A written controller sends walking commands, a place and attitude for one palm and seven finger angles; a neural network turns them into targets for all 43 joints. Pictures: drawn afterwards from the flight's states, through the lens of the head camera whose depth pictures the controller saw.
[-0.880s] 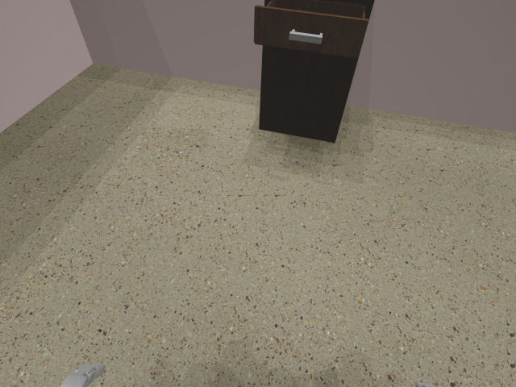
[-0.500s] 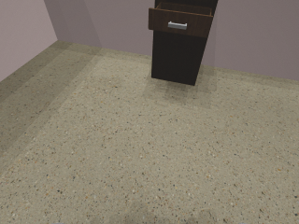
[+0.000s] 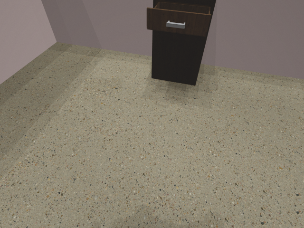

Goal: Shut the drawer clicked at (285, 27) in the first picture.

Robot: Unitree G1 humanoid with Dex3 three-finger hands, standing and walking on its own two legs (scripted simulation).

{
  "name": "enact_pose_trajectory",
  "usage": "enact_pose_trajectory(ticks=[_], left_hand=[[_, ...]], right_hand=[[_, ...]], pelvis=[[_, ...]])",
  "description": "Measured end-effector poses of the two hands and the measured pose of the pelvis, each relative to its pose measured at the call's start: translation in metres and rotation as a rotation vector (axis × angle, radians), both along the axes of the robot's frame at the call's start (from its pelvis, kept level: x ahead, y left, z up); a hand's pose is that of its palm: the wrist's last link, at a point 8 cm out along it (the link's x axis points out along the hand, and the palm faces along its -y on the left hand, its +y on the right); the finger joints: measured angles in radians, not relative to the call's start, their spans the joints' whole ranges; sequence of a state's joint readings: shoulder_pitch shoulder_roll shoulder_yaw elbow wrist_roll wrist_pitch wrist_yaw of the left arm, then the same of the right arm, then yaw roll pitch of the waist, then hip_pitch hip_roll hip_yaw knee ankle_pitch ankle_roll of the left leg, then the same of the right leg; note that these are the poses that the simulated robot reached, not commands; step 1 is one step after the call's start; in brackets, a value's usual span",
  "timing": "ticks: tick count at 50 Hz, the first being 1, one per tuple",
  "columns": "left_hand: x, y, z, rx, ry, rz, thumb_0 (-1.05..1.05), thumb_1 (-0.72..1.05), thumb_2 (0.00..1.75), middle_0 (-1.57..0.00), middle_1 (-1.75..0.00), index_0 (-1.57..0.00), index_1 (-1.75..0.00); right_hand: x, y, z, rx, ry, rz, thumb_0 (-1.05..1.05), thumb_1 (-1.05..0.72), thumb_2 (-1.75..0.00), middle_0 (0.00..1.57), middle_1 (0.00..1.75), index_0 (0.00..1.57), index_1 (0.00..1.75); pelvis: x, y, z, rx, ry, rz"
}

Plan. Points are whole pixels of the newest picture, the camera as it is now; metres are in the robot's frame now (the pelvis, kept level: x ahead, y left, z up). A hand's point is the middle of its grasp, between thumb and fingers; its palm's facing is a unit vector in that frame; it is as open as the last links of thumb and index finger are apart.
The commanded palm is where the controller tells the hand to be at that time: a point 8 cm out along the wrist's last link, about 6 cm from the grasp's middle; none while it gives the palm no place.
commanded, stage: stand and wait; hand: left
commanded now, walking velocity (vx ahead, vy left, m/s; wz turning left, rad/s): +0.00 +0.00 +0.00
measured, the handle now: (176, 24) +1.39 -0.09 -0.03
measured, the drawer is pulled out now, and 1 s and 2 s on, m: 0.29 0.29 0.29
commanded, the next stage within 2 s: look at it before walking up in 0.06 s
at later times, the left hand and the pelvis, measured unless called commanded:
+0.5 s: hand out of the picture +0.08 +0.24 -0.16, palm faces -0.04 -0.95 -0.32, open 7.4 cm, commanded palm none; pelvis +0.01 +0.00 +0.00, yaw +0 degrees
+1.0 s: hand out of the picture +0.07 +0.21 -0.18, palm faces -0.06 -0.97 -0.25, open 7.4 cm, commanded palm none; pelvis +0.04 -0.01 -0.01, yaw -4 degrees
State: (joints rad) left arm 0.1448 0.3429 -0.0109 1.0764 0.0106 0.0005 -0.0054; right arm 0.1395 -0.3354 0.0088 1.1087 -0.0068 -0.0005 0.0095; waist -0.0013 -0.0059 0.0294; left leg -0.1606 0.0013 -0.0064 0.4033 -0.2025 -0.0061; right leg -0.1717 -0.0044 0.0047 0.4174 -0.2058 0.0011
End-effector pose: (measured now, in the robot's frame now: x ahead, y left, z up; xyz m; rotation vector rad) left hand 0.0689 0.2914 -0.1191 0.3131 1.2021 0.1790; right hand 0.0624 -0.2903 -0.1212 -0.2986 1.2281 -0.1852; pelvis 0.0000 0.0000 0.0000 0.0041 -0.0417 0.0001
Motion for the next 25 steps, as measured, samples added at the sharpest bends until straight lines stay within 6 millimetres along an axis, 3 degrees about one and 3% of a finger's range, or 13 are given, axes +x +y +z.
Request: enact_pose_trajectory(ticks=[12,25], left_hand=[[0.004,-0.005,-0.002,-0.012,0.002,-0.006,0.00,0.90,0.90,-0.21,-0.30,-0.20,-0.30],[0.007,-0.002,-0.002,-0.008,0.016,-0.002,0.00,0.90,0.90,-0.21,-0.30,-0.20,-0.30]], right_hand=[[0.000,-0.001,0.002,-0.002,0.004,-0.004,0.01,-0.90,-0.90,0.20,0.30,0.20,0.30],[0.013,0.000,0.003,-0.006,-0.007,-0.001,0.01,-0.90,-0.90,0.20,0.30,0.20,0.30]], pelvis=[[0.001,-0.001,0.001,0.000,0.007,-0.004],[0.008,0.000,0.001,-0.001,0.012,-0.007]])
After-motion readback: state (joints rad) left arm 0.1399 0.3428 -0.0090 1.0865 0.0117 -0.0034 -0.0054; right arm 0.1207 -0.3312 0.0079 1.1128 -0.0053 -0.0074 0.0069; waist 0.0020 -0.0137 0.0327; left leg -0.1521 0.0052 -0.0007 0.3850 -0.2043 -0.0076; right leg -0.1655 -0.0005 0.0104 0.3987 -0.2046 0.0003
